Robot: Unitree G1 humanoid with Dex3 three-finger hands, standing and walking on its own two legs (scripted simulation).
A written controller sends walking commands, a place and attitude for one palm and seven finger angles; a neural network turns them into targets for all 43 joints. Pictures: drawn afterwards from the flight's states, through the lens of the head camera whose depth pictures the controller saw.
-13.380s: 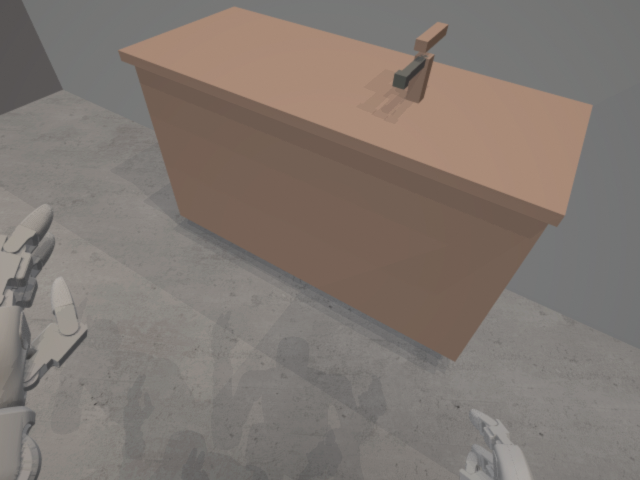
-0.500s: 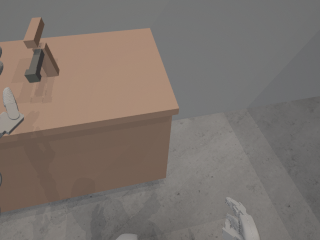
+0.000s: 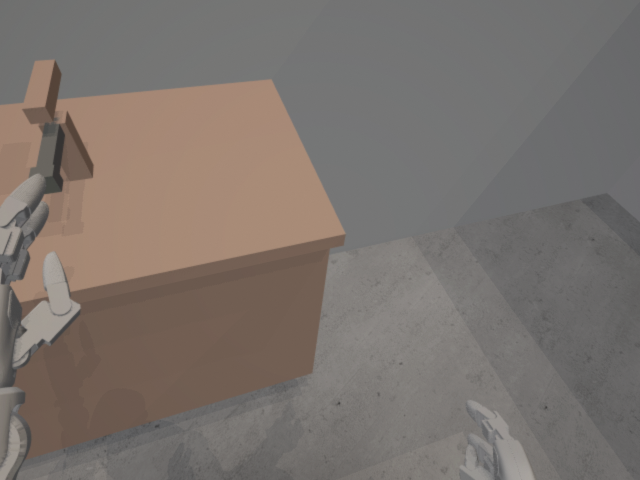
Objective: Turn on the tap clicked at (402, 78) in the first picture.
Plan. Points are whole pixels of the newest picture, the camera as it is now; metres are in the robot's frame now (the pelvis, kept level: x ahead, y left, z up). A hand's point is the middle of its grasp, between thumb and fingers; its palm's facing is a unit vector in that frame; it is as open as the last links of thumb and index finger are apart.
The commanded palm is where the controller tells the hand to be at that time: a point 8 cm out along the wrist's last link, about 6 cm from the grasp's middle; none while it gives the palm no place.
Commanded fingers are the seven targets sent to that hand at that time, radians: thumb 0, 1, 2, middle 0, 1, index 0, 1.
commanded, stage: come to a stop and stand still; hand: left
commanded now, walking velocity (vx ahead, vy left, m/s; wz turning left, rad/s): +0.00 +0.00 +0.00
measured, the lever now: (46, 179) +0.44 +0.41 +0.10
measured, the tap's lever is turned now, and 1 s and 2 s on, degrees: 0 0 0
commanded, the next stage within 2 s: look again from close up in 0.42 s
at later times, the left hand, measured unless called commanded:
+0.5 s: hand (67, 287) +0.25 +0.27 +0.15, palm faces +0.39 -0.85 -0.35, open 7.4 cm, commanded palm +0.19 +0.30 +0.17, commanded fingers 0.00 0.90 0.90 -0.20 -0.30 -0.20 -0.30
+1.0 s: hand (71, 302) +0.23 +0.26 +0.15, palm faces +0.40 -0.84 -0.36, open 7.4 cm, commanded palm +0.18 +0.29 +0.17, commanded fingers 0.00 0.90 0.90 -0.20 -0.30 -0.20 -0.30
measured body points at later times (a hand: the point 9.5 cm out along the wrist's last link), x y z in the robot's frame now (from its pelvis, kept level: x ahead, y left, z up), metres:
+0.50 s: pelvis +0.03 +0.02 +0.00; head +0.05 +0.03 +0.45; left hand +0.22 +0.31 +0.17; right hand +0.23 -0.20 -0.07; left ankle +0.03 +0.10 -0.74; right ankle +0.01 -0.12 -0.74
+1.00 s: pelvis +0.02 +0.01 +0.00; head +0.03 +0.01 +0.45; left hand +0.21 +0.30 +0.17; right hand +0.20 -0.22 -0.08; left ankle +0.03 +0.10 -0.74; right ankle +0.01 -0.12 -0.74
